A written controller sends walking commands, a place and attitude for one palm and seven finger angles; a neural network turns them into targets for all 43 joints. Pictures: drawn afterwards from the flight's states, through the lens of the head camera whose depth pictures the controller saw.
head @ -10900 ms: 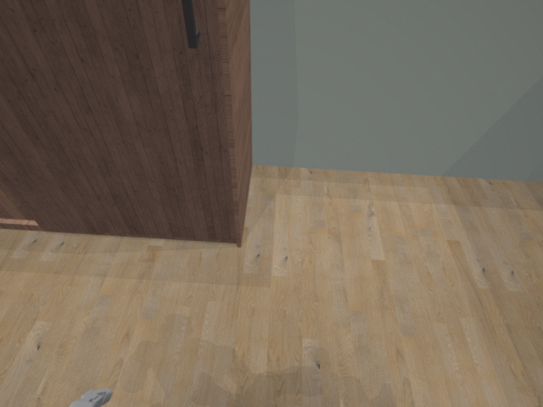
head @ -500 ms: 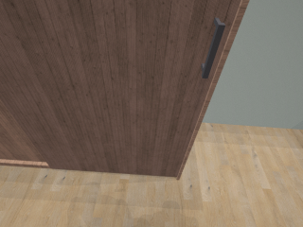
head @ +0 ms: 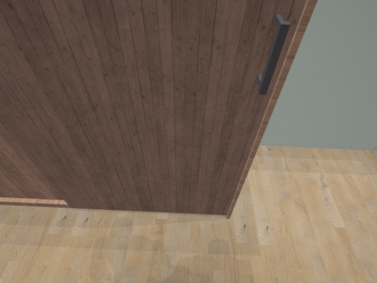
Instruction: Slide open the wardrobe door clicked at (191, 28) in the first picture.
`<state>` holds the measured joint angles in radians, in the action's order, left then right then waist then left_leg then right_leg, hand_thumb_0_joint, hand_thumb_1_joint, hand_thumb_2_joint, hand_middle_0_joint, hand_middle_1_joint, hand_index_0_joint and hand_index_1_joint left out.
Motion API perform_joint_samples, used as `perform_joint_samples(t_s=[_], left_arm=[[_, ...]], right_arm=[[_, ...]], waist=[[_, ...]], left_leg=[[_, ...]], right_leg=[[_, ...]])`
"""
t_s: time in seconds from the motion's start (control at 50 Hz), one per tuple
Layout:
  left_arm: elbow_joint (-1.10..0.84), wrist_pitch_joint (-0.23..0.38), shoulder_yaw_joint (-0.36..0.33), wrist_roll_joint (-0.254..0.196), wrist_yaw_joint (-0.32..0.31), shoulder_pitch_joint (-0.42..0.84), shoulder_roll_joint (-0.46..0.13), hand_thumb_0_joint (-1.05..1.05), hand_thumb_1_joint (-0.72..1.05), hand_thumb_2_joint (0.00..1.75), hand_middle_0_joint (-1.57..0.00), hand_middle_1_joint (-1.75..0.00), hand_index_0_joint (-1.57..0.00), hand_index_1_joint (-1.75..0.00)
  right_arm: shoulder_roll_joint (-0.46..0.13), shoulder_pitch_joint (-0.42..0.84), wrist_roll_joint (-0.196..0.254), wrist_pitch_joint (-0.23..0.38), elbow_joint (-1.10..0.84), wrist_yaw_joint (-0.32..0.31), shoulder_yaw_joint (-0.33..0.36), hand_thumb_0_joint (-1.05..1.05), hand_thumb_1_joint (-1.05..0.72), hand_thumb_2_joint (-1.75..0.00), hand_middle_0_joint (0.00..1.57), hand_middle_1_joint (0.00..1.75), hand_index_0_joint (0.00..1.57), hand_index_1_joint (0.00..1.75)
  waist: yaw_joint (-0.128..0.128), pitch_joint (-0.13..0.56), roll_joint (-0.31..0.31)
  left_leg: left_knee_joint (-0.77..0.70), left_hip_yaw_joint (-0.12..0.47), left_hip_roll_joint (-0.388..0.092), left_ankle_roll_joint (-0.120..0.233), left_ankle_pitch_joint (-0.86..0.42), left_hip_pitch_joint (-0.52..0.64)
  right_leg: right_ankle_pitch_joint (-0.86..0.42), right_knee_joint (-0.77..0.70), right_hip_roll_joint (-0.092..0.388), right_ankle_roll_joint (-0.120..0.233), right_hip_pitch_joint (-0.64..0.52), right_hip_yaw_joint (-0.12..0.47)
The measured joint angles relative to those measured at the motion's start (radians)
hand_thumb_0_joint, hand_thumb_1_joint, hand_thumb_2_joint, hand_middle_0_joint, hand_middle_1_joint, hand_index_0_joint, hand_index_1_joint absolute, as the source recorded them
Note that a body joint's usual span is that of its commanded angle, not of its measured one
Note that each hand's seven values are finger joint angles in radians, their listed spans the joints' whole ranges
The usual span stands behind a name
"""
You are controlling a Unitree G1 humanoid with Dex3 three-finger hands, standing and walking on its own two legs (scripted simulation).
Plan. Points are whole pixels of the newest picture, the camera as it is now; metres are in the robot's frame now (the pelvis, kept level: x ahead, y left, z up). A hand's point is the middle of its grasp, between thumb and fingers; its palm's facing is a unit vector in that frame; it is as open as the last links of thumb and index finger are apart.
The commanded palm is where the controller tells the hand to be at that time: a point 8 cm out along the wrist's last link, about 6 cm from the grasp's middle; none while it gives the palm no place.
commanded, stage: look again from close up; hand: right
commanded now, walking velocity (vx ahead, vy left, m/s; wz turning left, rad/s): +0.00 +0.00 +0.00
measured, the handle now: (269, 56) +0.55 -0.15 +0.22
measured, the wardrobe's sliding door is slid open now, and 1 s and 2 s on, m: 0.00 0.00 0.00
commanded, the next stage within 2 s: shuffle to correct the standing spot in 0.64 s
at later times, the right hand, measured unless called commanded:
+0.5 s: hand out of the picture +0.02 -0.18 -0.17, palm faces +0.03 +0.97 -0.22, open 7.3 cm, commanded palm none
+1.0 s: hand out of the picture +0.00 -0.17 -0.19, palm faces +0.09 +0.98 -0.16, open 7.3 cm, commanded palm none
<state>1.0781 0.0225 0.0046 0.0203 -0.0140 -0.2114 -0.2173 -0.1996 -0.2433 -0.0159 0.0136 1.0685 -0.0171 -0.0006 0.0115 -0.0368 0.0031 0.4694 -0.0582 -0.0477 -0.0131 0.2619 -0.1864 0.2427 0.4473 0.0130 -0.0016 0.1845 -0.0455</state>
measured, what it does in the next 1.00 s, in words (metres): stands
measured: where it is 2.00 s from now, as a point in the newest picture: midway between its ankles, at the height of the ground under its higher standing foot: outside the picture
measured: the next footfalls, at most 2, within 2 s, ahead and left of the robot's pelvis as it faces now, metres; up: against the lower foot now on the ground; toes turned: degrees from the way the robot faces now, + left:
left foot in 1.28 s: +0.15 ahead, +0.09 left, +0.00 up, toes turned +2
right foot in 1.60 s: +0.12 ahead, -0.12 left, +0.00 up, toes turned -7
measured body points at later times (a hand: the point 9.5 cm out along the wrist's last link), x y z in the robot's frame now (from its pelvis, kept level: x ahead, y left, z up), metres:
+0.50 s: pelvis +0.00 +0.01 +0.00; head +0.02 +0.01 +0.45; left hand +0.04 +0.25 -0.15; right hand +0.02 -0.23 -0.15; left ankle -0.01 +0.12 -0.74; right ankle +0.00 -0.12 -0.74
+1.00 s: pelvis +0.03 +0.00 -0.01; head +0.04 -0.01 +0.44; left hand +0.03 +0.23 -0.16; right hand +0.00 -0.22 -0.17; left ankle -0.01 +0.12 -0.74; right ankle +0.00 -0.12 -0.74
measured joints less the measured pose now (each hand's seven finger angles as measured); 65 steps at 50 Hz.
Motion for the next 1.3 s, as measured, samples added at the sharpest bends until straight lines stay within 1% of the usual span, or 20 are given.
perform_joint_samples(t_s=[0.36,0.76,0.84,0.9,0.96,1.02,1.04,1.08,1.12,1.16,1.2,1.22,1.26,1.28,1.3], left_arm=[[0.030,-0.004,0.004,-0.001,-0.001,0.002,0.017,0.01,0.90,0.90,-0.20,-0.30,-0.20,-0.30],[0.040,-0.001,0.003,-0.001,-0.005,-0.011,0.029,0.01,0.90,0.90,-0.20,-0.30,-0.20,-0.30],[0.040,-0.006,0.003,0.003,-0.004,-0.023,0.034,0.01,0.90,0.90,-0.20,-0.30,-0.20,-0.30],[0.036,-0.013,0.002,0.008,0.000,-0.049,0.042,0.01,0.91,0.90,-0.20,-0.30,-0.20,-0.30],[0.033,-0.017,-0.001,0.011,0.005,-0.083,0.052,0.01,0.91,0.90,-0.20,-0.30,-0.20,-0.30],[0.033,-0.009,-0.003,0.010,0.006,-0.111,0.069,0.01,0.91,0.90,-0.20,-0.30,-0.20,-0.30],[0.031,0.000,-0.003,0.009,0.006,-0.121,0.076,0.01,0.91,0.90,-0.20,-0.30,-0.20,-0.30],[0.026,0.018,-0.004,0.011,-0.002,-0.140,0.086,0.01,0.91,0.90,-0.20,-0.30,-0.20,-0.30],[0.024,0.031,-0.004,0.013,-0.011,-0.159,0.098,0.00,0.91,0.90,-0.20,-0.30,-0.20,-0.30],[0.028,0.037,-0.003,0.015,-0.016,-0.179,0.109,0.00,0.91,0.90,-0.20,-0.30,-0.20,-0.30],[0.038,0.034,-0.002,0.016,-0.020,-0.198,0.117,0.00,0.90,0.90,-0.20,-0.30,-0.20,-0.30],[0.046,0.030,-0.001,0.015,-0.022,-0.204,0.121,0.00,0.90,0.90,-0.20,-0.30,-0.20,-0.30],[0.061,0.021,0.000,0.008,-0.026,-0.218,0.127,0.00,0.90,0.90,-0.20,-0.30,-0.20,-0.30],[0.069,0.018,0.000,0.002,-0.025,-0.224,0.129,0.00,0.90,0.90,-0.20,-0.30,-0.20,-0.30],[0.078,0.013,-0.003,-0.004,-0.024,-0.221,0.125,0.01,0.90,0.90,-0.20,-0.30,-0.20,-0.30]], right_arm=[[-0.005,0.000,0.001,0.003,0.018,0.001,0.002,0.00,-0.91,-0.90,0.20,0.30,0.20,0.30],[0.004,-0.001,0.002,0.003,0.024,0.001,0.005,0.00,-0.91,-0.90,0.20,0.30,0.20,0.30],[0.011,-0.015,-0.001,0.000,0.025,-0.001,0.007,0.00,-0.91,-0.90,0.20,0.30,0.20,0.30],[0.023,-0.040,-0.003,-0.004,0.022,0.003,0.013,0.00,-0.91,-0.90,0.20,0.30,0.20,0.30],[0.035,-0.076,-0.005,-0.005,0.018,0.005,0.023,0.00,-0.91,-0.90,0.20,0.30,0.20,0.30],[0.041,-0.114,-0.007,-0.006,0.025,0.007,0.033,0.00,-0.91,-0.90,0.20,0.30,0.20,0.30],[0.041,-0.124,-0.007,-0.009,0.029,0.008,0.035,0.00,-0.91,-0.90,0.20,0.30,0.20,0.30],[0.045,-0.132,-0.009,-0.017,0.040,0.008,0.036,0.00,-0.91,-0.90,0.20,0.30,0.20,0.30],[0.049,-0.123,-0.009,-0.019,0.045,0.009,0.035,0.00,-0.91,-0.90,0.20,0.30,0.20,0.30],[0.052,-0.098,-0.007,-0.017,0.038,0.011,0.038,0.00,-0.91,-0.90,0.20,0.30,0.20,0.30],[0.058,-0.063,-0.005,-0.014,0.021,0.012,0.039,0.00,-0.91,-0.90,0.20,0.30,0.20,0.30],[0.058,-0.044,-0.009,-0.013,0.013,0.004,0.040,0.01,-0.92,-0.90,0.20,0.30,0.20,0.30],[0.046,-0.019,-0.006,0.000,-0.004,-0.003,0.045,0.02,-0.94,-0.90,0.20,0.30,0.20,0.30],[0.040,-0.011,-0.004,0.013,-0.011,-0.005,0.045,0.02,-0.95,-0.90,0.20,0.30,0.20,0.30],[0.041,0.000,-0.002,0.022,-0.011,-0.008,0.044,0.02,-0.95,-0.90,0.20,0.30,0.20,0.30]], waist=[[0.002,-0.004,-0.007],[0.005,-0.004,-0.009],[0.005,0.006,-0.007],[0.008,0.017,-0.005],[0.012,0.026,-0.004],[0.015,0.027,-0.030],[0.015,0.026,-0.042],[0.009,0.022,-0.048],[-0.004,0.010,-0.042],[-0.018,-0.004,-0.032],[-0.027,-0.018,-0.019],[-0.029,-0.027,-0.012],[-0.026,-0.041,-0.007],[-0.023,-0.045,-0.007],[-0.022,-0.050,0.009]], left_leg=[[-0.021,-0.012,0.016,0.016,-0.005,0.014],[-0.029,-0.018,0.019,0.020,-0.005,0.022],[-0.017,-0.019,0.019,0.020,0.006,0.018],[0.009,-0.023,0.020,0.021,0.031,0.012],[0.030,-0.031,0.024,0.018,0.058,0.014],[0.064,-0.021,0.007,0.010,0.093,0.014],[0.087,-0.013,-0.002,0.020,0.111,0.008],[0.202,-0.011,-0.005,0.036,0.192,-0.036],[0.351,-0.016,0.007,0.048,0.269,-0.102],[0.426,-0.029,0.014,0.051,0.283,-0.158],[0.395,-0.041,0.017,0.047,0.253,-0.185],[0.337,-0.044,0.019,0.045,0.212,-0.183],[0.159,-0.045,0.018,0.034,0.045,-0.147],[0.114,-0.043,0.015,0.045,-0.023,-0.129],[0.124,-0.051,0.021,0.057,-0.015,-0.123]], right_leg=[[-0.009,-0.020,0.015,-0.016,-0.011,0.012],[-0.011,-0.029,0.017,-0.021,-0.017,0.017],[0.001,-0.011,0.019,-0.021,-0.009,0.018],[0.035,0.037,0.021,-0.016,0.008,0.023],[0.080,0.099,0.028,-0.003,0.029,0.027],[0.112,0.115,0.015,-0.006,0.016,0.015],[0.119,0.113,0.005,-0.001,0.010,0.007],[0.132,0.109,-0.003,0.012,-0.001,-0.006],[0.129,0.085,-0.004,0.020,-0.019,-0.010],[0.118,0.049,-0.006,0.020,-0.041,-0.006],[0.107,0.014,-0.008,0.015,-0.062,0.003],[0.105,0.005,-0.009,0.010,-0.071,0.008],[0.121,0.016,-0.015,-0.002,-0.080,0.013],[0.140,0.041,-0.019,-0.008,-0.078,0.015],[0.159,0.069,-0.012,-0.010,-0.074,0.023]])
